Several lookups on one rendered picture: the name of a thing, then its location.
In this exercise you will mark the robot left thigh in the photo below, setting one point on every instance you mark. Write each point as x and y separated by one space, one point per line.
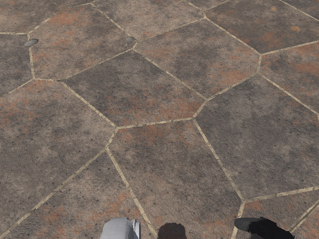
122 228

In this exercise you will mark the robot right hand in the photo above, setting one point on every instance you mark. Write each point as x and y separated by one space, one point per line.
263 227

